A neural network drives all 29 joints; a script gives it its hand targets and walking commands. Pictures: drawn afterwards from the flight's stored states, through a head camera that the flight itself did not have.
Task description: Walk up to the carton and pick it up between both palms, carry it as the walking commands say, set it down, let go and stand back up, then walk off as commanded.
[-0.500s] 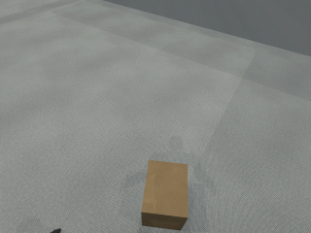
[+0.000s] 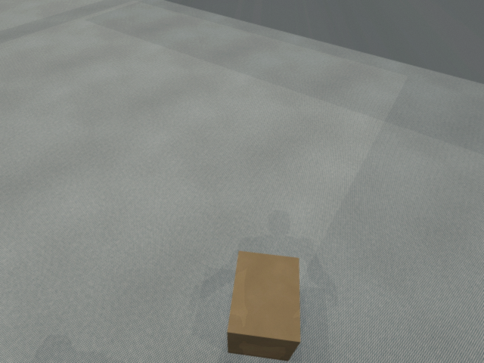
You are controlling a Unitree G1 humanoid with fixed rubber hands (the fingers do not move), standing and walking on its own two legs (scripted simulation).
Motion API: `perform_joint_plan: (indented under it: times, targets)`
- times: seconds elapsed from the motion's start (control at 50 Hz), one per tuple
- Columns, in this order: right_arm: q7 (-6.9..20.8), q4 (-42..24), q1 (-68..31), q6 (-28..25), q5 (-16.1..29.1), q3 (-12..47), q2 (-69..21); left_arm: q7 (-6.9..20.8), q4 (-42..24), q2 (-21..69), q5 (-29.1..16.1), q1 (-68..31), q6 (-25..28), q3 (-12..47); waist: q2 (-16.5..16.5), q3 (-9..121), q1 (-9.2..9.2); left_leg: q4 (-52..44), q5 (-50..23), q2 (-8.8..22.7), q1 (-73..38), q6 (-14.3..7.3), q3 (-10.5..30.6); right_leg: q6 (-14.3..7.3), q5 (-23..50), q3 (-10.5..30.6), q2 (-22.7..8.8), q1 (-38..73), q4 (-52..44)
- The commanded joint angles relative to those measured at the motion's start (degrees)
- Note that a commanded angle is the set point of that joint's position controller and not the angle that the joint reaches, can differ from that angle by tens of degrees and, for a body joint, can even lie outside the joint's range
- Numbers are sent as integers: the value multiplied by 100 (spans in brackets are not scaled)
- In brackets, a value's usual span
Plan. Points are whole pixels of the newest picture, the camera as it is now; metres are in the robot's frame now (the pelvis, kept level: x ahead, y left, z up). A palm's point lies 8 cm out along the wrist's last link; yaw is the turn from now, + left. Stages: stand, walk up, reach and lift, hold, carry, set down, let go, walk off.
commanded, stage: walk up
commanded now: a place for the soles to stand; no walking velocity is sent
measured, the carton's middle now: (263, 305) +0.46 -0.07 -0.65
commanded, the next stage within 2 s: stand in 0.38 s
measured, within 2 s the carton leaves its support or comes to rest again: neither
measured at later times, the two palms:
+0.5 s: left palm out of the picture +0.09 +0.29 -0.12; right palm out of the picture +0.11 -0.29 -0.11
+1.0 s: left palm out of the picture +0.11 +0.30 -0.12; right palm out of the picture +0.12 -0.29 -0.11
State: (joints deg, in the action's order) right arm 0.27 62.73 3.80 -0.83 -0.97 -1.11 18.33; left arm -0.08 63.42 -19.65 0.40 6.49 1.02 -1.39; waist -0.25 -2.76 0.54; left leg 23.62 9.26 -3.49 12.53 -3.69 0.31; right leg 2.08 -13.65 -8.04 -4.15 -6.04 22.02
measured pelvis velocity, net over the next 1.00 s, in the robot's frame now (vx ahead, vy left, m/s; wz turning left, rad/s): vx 0.03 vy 0.00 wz -0.02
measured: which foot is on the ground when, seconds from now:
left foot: down 0.00-1.00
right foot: down 0.00-1.00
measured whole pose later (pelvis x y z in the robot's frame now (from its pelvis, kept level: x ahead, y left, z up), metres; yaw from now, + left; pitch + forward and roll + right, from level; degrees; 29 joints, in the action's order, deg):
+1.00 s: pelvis +0.03 +0.00 +0.00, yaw -1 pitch -2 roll +0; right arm -0.1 62.7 4.1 -0.9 -1.0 -1.0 18.2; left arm -0.8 63.4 -19.4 0.6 6.2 0.8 -1.6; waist -0.5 -1.6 0.4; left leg 20.9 10.6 -3.9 8.7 -3.9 -0.8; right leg 2.7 -14.3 -6.9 -4.5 -2.5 18.9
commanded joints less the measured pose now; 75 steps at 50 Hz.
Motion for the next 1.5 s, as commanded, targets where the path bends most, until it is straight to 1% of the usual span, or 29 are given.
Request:
perform_joint_plan:
  times: [0.0, 0.04, 0.06, 0.08, 0.12, 0.16, 0.2, 0.28, 0.3, 0.34, 0.38, 0.4, 0.44, 0.5, 0.52, 0.56, 0.58, 0.68, 0.72, 0.8, 0.9, 0.92, 0.98, 1.06, 1.1, 1.16, 1.18, 1.4, 1.48]
  targets:
    - [-65, -408, -411, -93, -16, -231, 1376, -70, -341, -1143, 20, -265, 84, -206, 2, 251, -22, -778, 72, 1001, 184, 109, 1217, -333, -94, 550, -350, -32, -376]
    - [-50, -396, -225, -129, -2, -203, 1302, -45, -326, -1139, 33, -255, 94, -207, -93, 444, -76, -668, -503, 1028, -90, 132, 1193, -332, 47, 573, -436, 28, -411]
    - [-53, -351, -305, -145, -16, -221, 1215, -74, -309, -1137, 35, -243, 118, -187, 188, 452, 29, -663, -810, 987, -208, 178, 1061, -323, 202, 631, -449, 52, -494]
    - [-65, -410, -255, -138, 11, -229, 1331, -82, -405, -1233, 33, -263, 148, -240, -73, 684, -15, -464, -1380, 1022, -375, 139, 992, -351, 637, 669, -511, 92, -407]
    - [-24, -382, -302, -85, 5, -185, 1217, -113, -342, -1202, 19, -369, 169, -194, -20, 571, -25, -499, -1052, 967, -252, 184, 864, -305, 401, 602, -574, 162, -541]
    - [-14, -423, -238, -115, -7, -201, 1292, -91, -344, -1122, 11, -196, 163, -149, 462, 632, -21, -570, -938, 919, -354, 209, 842, -325, 389, 671, -547, 115, -590]
    - [-26, -458, -346, -99, -19, -196, 1223, -97, -398, -1201, 46, -276, 149, -209, -26, 523, -37, -542, -868, 931, -253, 143, 928, -290, 341, 627, -519, 160, -603]
    - [-11, -399, -381, -81, -57, -206, 1289, -79, -369, -1230, 52, -283, 122, -258, 136, 417, -53, -730, -581, 1003, -211, 160, 974, -258, 155, 556, -483, 52, -558]
    - [-25, -369, -292, -75, -18, -188, 1319, -76, -355, -1206, 49, -213, 112, -218, -108, 415, -34, -796, -340, 971, -116, 131, 1170, -256, 57, 568, -394, 136, -546]
    - [-23, -403, -518, -112, -32, -185, 1301, -83, -254, -1209, 40, -176, 135, -201, 500, 303, 35, -811, -446, 966, -16, 162, 1052, -299, 171, 621, -467, 103, -583]
    - [-29, -363, -233, -107, -4, -212, 1301, -82, -297, -1223, 26, -219, 162, -163, -39, 494, -60, -550, -919, 954, -318, 182, 906, -284, 572, 559, -519, 162, -611]
    - [-14, -284, -163, -94, 10, -206, 1207, -101, -227, -1253, 80, -224, 162, -209, 168, 468, -46, -550, -1046, 898, -231, 182, 868, -293, 487, 529, -494, 258, -595]
    - [-29, -403, -210, -98, -1, -204, 1291, -84, -333, -1233, 44, -277, 152, -205, -171, 564, -92, -618, -880, 946, -295, 161, 872, -296, 392, 549, -499, 263, -620]
    - [-24, -289, -225, -68, -36, -196, 1288, -92, -338, -1288, 26, -296, 100, -209, 291, 510, -61, -668, -823, 870, -136, 164, 747, -280, 393, 520, -516, 388, -599]
    - [-40, -419, -228, -95, 6, -196, 1263, -105, -403, -1209, 40, -326, 116, -217, -24, 524, -61, -615, -878, 906, -249, 193, 885, -290, 484, 657, -544, 353, -613]
    - [-22, -444, -331, -111, -30, -267, 1324, -94, -356, -1190, 51, -156, 127, -157, 264, 662, -20, -510, -1268, 915, -438, 197, 796, -301, 635, 603, -508, 209, -616]
    - [-32, -387, -234, -101, -15, -217, 1249, -94, -350, -1142, 26, -233, 120, -212, -16, 731, -4, -515, -1442, 976, -391, 149, 839, -248, 849, 556, -546, 399, -491]
    - [-49, -351, -264, -108, 27, -163, 1199, -133, -328, -1212, -1, -151, 118, -234, 198, 565, 36, -513, -1727, 925, -423, 153, 767, -275, 1135, 590, -562, 420, -573]
    - [-45, -398, -117, -87, 44, -221, 1265, -122, -346, -1298, 8, -148, 124, -249, -102, 763, -23, -467, -1615, 939, -590, 146, 809, -264, 1172, 595, -533, 601, -552]
    - [-81, -446, -180, -92, -14, -212, 1213, -112, -408, -1112, -17, -162, 73, -216, 246, 728, 30, -603, -1785, 1005, -524, 153, 853, -214, 992, 546, -422, 485, -447]
    - [-72, -395, -297, -95, 33, -223, 1228, -119, -361, -1198, 1, -231, 81, -219, 84, 538, -13, -744, -1350, 1032, -595, 213, 864, -246, 703, 529, -484, 279, -546]
    - [-82, -347, -233, -123, 18, -229, 1273, -103, -359, -1110, 2, -289, 68, -170, 337, 555, -91, -757, -1525, 996, -525, 274, 899, -245, 668, 629, -461, 258, -479]
    - [-72, -389, -325, -91, -3, -180, 1143, -133, -305, -1146, 37, -257, 79, -205, -154, 257, -31, -727, -1491, 985, -239, 151, 851, -244, 876, 543, -468, 323, -488]
    - [-92, -320, -153, -118, 40, -187, 1228, -123, -396, -1191, 2, -300, 72, -210, -170, 544, -107, -702, -1711, 1018, -492, 253, 863, -214, 993, 615, -482, 456, -619]
    - [-71, -306, -267, -98, 7, -191, 1209, -135, -327, -1192, 55, -368, 74, -217, 210, 458, -77, -674, -1283, 982, -379, 196, 749, -249, 682, 582, -474, 423, -599]
    - [-85, -399, -154, -124, -12, -213, 1255, -119, -379, -1192, -22, -111, 74, -246, 30, 657, -51, -808, -1575, 1080, -642, 288, 933, -243, 648, 563, -468, 398, -527]
    - [-75, -339, -131, -122, -8, -215, 1266, -126, -404, -1127, 0, -333, 88, -215, 339, 601, -127, -787, -1585, 1073, -570, 204, 869, -294, 535, 596, -484, 395, -568]
    - [-87, -337, -171, -123, -8, -225, 1257, -141, -452, -1197, 4, -141, 92, -216, -130, 587, -67, -739, -1579, 968, -676, 216, 779, -265, 1033, 610, -485, 390, -703]
    - [-105, -363, -85, -119, -25, -238, 1316, -133, -419, -1170, -7, -59, 43, -244, 404, 509, -38, -915, -1553, 1057, -646, 361, 1002, -264, 429, 510, -399, 347, -652]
